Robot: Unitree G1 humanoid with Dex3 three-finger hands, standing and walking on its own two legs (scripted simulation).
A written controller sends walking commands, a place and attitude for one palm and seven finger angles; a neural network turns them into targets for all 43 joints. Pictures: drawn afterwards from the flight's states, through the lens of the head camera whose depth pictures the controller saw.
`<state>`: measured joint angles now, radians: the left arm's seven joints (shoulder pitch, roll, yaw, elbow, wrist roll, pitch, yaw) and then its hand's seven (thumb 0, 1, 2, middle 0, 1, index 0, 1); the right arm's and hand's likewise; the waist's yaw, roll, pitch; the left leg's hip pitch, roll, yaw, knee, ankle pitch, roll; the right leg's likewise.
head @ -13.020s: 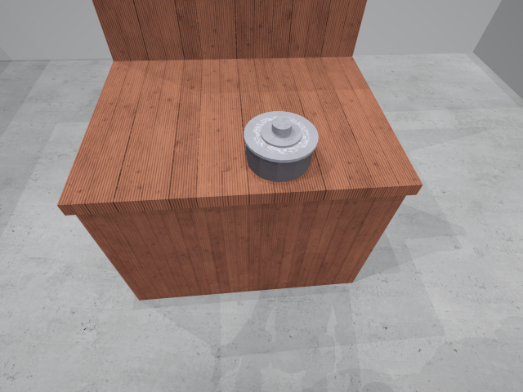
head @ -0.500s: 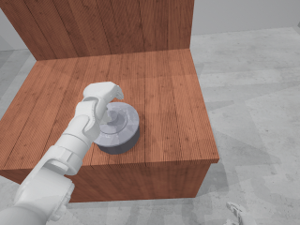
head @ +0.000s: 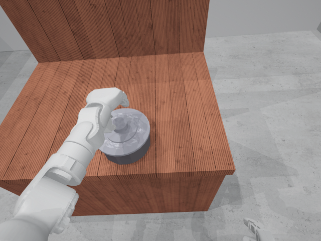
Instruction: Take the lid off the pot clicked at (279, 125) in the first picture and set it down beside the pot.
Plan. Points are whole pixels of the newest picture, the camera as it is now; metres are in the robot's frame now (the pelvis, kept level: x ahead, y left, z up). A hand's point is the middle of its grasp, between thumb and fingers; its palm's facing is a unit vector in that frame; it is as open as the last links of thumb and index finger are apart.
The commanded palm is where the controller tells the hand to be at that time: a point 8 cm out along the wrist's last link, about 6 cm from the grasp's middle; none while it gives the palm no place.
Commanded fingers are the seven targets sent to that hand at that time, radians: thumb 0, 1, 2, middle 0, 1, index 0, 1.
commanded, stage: move the open hand above the knob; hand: left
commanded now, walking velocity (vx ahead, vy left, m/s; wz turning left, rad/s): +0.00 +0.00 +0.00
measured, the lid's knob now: (119, 125) +0.44 +0.14 +0.00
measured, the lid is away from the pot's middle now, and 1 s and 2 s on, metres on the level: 0.00 0.00 0.00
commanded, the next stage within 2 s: lower the open fingers around the knob in 0.28 s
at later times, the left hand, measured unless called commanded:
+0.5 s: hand (111, 119) +0.42 +0.15 +0.06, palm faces -0.32 -0.05 -0.94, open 10.0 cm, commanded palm +0.41 +0.14 +0.12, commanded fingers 0.00 -0.23 1.28 -0.82 -0.08 -0.82 -0.08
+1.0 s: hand (116, 129) +0.41 +0.14 +0.03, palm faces -0.37 -0.05 -0.93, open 10.0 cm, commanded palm +0.41 +0.14 +0.09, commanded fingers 0.00 -0.23 1.28 -0.82 -0.08 -0.82 -0.08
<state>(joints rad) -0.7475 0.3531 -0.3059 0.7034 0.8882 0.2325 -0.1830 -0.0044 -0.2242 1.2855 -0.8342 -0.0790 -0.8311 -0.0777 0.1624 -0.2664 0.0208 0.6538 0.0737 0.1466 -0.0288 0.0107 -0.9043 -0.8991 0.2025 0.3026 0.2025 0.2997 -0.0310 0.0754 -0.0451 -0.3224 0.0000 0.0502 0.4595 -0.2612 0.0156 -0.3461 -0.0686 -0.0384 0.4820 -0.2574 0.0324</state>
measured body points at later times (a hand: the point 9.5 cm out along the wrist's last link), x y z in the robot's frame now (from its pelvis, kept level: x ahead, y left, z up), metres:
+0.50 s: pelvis +0.00 +0.00 +0.00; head +0.03 -0.03 +0.45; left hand +0.43 +0.15 +0.11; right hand +0.14 -0.24 -0.13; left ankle -0.02 +0.11 -0.74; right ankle -0.02 -0.14 -0.74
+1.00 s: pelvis +0.00 +0.00 +0.00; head +0.04 -0.04 +0.45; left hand +0.42 +0.14 +0.08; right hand +0.12 -0.25 -0.14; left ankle -0.02 +0.11 -0.74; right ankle -0.02 -0.14 -0.74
